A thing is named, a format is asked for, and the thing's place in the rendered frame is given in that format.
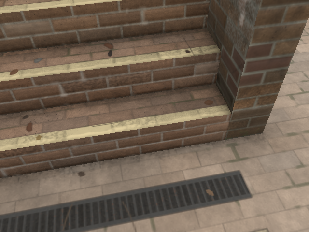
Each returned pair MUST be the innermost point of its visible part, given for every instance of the stairs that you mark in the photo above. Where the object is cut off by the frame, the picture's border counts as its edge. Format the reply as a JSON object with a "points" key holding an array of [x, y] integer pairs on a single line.
{"points": [[84, 81]]}

